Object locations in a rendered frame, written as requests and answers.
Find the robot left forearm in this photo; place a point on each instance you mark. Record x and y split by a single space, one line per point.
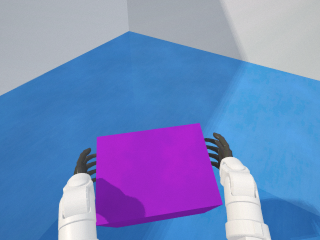
77 211

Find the carton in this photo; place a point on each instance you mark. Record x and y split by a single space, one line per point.
153 175

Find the left robot hand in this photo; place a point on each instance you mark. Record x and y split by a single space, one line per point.
82 166

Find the right robot hand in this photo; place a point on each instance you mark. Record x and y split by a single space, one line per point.
222 149

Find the robot right forearm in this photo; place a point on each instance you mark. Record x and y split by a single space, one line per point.
242 202

